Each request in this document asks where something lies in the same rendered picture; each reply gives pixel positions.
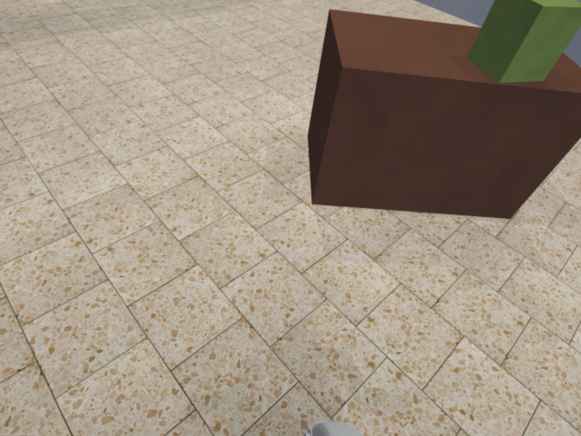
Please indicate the pedestal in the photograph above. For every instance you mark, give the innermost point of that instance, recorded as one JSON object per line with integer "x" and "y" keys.
{"x": 402, "y": 120}

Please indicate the carton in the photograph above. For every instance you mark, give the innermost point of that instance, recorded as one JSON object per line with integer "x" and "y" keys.
{"x": 521, "y": 40}

